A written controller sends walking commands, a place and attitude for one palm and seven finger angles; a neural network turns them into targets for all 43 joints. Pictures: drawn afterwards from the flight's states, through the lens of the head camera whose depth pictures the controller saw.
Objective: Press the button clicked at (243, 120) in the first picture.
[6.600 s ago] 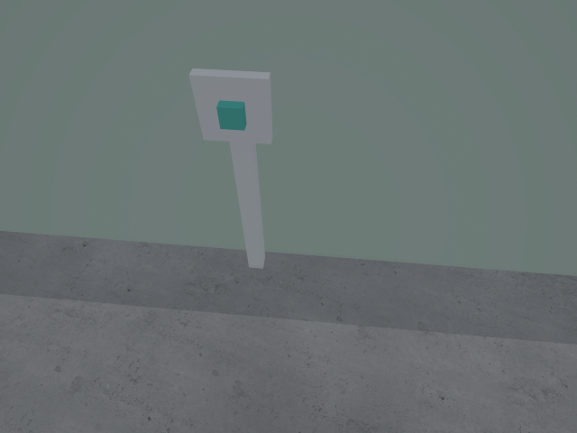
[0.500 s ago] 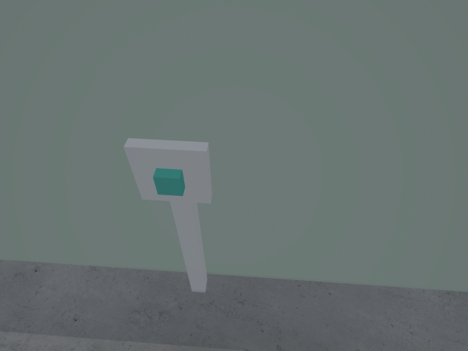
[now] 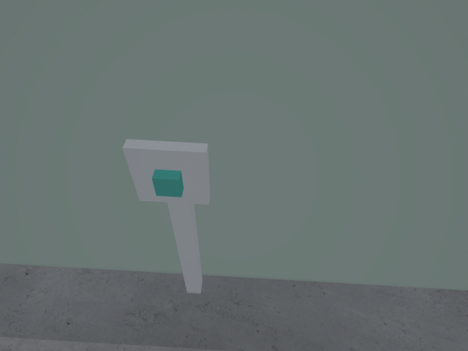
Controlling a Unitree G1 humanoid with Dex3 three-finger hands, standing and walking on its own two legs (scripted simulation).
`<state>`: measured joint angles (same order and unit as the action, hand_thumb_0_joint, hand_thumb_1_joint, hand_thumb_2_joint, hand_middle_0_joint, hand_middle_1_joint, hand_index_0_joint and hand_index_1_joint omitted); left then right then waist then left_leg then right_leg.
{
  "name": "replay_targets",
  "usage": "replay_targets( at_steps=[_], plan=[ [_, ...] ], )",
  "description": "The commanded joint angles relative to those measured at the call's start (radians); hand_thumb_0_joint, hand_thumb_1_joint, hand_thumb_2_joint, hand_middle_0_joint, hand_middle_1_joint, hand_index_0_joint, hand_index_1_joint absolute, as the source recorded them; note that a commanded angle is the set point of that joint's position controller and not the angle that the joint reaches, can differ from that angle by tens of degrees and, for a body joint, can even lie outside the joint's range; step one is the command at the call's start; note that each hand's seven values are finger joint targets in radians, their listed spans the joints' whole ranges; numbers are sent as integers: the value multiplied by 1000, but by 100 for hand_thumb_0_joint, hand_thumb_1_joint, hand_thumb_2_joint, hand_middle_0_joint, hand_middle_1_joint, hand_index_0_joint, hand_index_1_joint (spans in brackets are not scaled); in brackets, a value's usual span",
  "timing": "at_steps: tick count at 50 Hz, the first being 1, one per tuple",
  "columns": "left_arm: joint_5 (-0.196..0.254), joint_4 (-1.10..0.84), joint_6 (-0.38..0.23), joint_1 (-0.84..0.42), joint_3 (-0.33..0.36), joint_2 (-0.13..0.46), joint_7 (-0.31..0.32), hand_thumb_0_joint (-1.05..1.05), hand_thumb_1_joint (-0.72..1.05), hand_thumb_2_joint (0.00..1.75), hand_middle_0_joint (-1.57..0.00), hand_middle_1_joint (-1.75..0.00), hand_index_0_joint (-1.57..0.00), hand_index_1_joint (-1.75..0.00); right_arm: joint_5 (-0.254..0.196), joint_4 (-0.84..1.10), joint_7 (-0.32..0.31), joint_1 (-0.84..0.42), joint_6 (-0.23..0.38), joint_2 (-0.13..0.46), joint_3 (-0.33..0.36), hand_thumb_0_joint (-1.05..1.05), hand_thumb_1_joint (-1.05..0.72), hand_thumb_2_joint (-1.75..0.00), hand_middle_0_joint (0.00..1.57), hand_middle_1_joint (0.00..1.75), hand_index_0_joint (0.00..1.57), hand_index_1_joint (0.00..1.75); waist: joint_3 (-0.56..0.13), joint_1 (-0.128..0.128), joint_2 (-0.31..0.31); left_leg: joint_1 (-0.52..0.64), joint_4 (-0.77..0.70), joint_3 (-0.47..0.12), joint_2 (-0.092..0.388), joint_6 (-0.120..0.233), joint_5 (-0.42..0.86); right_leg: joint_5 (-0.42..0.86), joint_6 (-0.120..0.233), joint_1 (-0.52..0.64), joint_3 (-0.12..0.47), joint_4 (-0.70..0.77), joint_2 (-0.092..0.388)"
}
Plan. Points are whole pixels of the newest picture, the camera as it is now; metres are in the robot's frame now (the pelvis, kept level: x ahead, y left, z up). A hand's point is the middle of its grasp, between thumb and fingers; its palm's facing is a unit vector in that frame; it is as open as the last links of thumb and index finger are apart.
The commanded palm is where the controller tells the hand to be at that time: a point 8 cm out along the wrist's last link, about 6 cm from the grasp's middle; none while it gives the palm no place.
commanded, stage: look again from close up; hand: left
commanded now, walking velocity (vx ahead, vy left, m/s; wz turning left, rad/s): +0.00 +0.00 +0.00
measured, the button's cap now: (168, 182) +0.47 +0.19 -0.01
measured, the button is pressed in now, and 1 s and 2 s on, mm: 0 0 0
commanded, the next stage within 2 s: raise the hand and make a fist in 0.04 s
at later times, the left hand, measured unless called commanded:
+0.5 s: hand (128, 342) +0.16 +0.19 -0.07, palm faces +0.00 -1.00 -0.03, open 5.9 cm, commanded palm +0.12 +0.26 -0.07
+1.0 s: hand (123, 324) +0.18 +0.20 -0.05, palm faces +0.03 -1.00 -0.05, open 3.1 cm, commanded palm +0.15 +0.26 -0.05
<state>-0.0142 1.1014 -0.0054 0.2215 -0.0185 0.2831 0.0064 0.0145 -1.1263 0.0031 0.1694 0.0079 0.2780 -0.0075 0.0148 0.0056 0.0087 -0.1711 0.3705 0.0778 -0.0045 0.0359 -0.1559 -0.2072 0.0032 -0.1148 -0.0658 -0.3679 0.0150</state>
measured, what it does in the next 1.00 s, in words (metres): lowers itself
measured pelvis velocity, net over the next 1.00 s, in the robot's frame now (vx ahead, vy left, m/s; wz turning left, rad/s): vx -0.01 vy -0.01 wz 0.01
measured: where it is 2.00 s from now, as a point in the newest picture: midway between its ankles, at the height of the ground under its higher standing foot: outside the picture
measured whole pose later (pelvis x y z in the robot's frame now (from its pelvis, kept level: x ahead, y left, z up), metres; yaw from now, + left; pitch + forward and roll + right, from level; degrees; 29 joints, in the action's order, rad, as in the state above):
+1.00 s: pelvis -0.01 -0.01 -0.10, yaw +1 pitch +15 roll -3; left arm 0.34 -0.01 -0.40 0.47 0.25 0.26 -0.36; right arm -0.03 -0.58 -0.06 0.23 0.21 0.21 0.02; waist -0.15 0.01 -0.03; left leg -0.96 1.19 0.00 0.05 0.02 -0.49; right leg -0.55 0.04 -0.86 -0.12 -1.14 -0.01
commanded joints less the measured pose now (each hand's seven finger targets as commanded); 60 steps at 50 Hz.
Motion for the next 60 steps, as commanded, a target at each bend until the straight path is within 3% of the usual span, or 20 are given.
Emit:
replay_targets(
  at_steps=[1,6,7,8,9,10,11,12,14,16,19,20,24,25,27,29,33,40,47,60],
  plan=[
    [-3,-56,-20,-5,33,162,15,0,90,90,-20,-30,-20,-30,-5,54,-12,-29,23,186,36,0,-90,-90,20,30,20,30,11,-4,-7,-5,-100,-148,137,-1,-16,1,24,-57,116,85,113],
    [-4,-59,-21,0,35,162,16,0,90,90,-20,-30,-20,-30,-6,52,-12,-25,25,184,37,0,-90,-90,20,30,20,30,-4,-3,-4,2,-98,-150,139,0,7,25,23,-45,114,81,115],
    [-7,-39,-31,80,11,36,61,0,90,90,-20,-30,-20,-30,-11,107,-10,-6,30,84,18,0,-90,-90,20,30,20,30,75,-2,-76,-47,66,-67,141,-31,46,94,10,-115,118,43,145],
    [164,-1411,-238,-631,354,382,46,0,90,90,-23,-33,-23,-33,-69,448,-47,21,143,173,58,0,-90,-90,20,30,20,30,-345,-93,-167,198,-5,-123,-8,-45,95,160,31,-45,5,-61,8],
    [111,-1174,-219,-110,264,273,48,0,90,90,-25,-36,-25,-36,-63,447,-78,-50,229,140,37,0,-90,-90,20,30,20,30,-293,37,-266,229,-4,-115,49,-34,135,21,46,-132,-9,-130,-2],
    [179,-1041,-143,119,163,41,52,0,90,90,-28,-39,-28,-39,-55,437,-72,-46,250,107,43,0,-90,-90,20,30,20,30,-168,-10,-244,77,-30,-129,46,-67,-21,-80,34,-192,-53,-141,-6],
    [188,-1023,-168,43,140,-10,33,0,90,90,-31,-42,-31,-42,-68,439,-64,9,264,107,44,0,-90,-90,20,30,20,30,-22,-59,-131,-12,-2,-143,35,-45,-158,-72,22,-270,-51,-133,-14],
    [211,-989,-227,13,190,20,12,0,90,90,-34,-45,-34,-45,-53,481,-63,-13,273,125,63,0,-90,-90,20,30,20,30,80,-62,-64,-128,47,-162,23,-41,-258,-137,17,-348,-57,-139,-18],
    [243,-790,-364,221,220,-44,-75,0,90,90,-39,-51,-39,-51,-35,515,-52,-29,280,122,80,0,-90,-90,20,30,20,30,71,-18,167,-320,189,-147,8,-45,-300,-267,16,-496,-75,-245,-28],
    [278,-757,-535,322,231,-70,-204,0,90,90,-45,-57,-45,-57,-30,563,-21,-48,298,110,93,0,-90,-90,20,30,20,30,-57,34,180,-444,362,-109,-6,-50,-271,-317,25,-591,-47,-389,-22],
    [306,-849,-753,285,270,13,-390,0,90,90,-53,-66,-53,-66,-29,642,17,-74,335,109,107,0,-90,-90,20,30,20,30,-213,48,54,-593,568,-103,-3,-47,-257,-344,37,-707,26,-564,-17],
    [317,-840,-762,311,319,61,-432,0,90,90,-56,-69,-56,-69,-29,657,26,-66,335,114,112,0,-90,-90,20,30,20,30,-239,62,-3,-611,595,-109,3,-45,-255,-341,43,-727,44,-604,-19],
    [411,-1143,-630,222,385,117,-450,0,90,90,-67,-81,-67,-81,-56,765,-13,-69,315,104,102,0,-90,-90,20,30,20,30,-391,62,-63,-624,631,-106,7,-18,-317,-412,23,-682,106,-578,-15],
    [414,-1199,-599,208,388,129,-431,0,90,90,-69,-84,-69,-84,-56,762,-25,-56,305,100,99,0,-90,-90,20,30,20,30,-373,45,-28,-648,646,-112,15,-15,-316,-425,18,-681,120,-572,-26],
    [392,-1341,-572,179,344,106,-392,0,90,90,-75,-90,-75,-90,-57,767,-45,-43,293,80,91,0,-90,-90,20,30,20,30,-343,20,-73,-642,664,-111,19,-3,-299,-422,20,-688,126,-548,-25],
    [351,-1437,-559,166,319,112,-356,0,90,90,-81,-96,-81,-96,-49,745,-61,-14,286,71,88,0,-90,-90,20,30,20,30,-358,0,-116,-601,678,-119,29,4,-201,-279,28,-693,96,-581,-37],
    [332,-1358,-524,193,301,91,-371,0,90,90,-92,-108,-92,-108,-44,691,-75,-6,277,66,84,0,-90,-90,20,30,20,30,-330,-32,-84,-628,724,-127,31,2,-135,-177,21,-725,69,-604,-44],
    [384,-1288,-427,282,384,123,-403,0,90,90,-111,-129,-111,-129,-49,708,-75,-36,271,57,81,0,-90,-90,20,30,20,30,-416,24,-42,-629,697,-125,22,-4,-77,-119,11,-601,74,-587,-34],
    [371,-1305,-458,275,357,103,-357,0,90,90,-130,-150,-130,-150,-47,712,-68,-20,269,57,80,0,-90,-90,20,30,20,30,-370,10,-36,-615,661,-123,22,-7,-108,-159,10,-627,59,-570,-30],
    [340,-1319,-475,227,313,108,-314,0,90,90,-130,-150,-130,-150,-49,735,-70,2,247,80,67,0,-90,-90,20,30,20,30,-306,-9,-65,-556,587,-136,23,-6,-195,-245,22,-671,14,-547,-47]
  ],
)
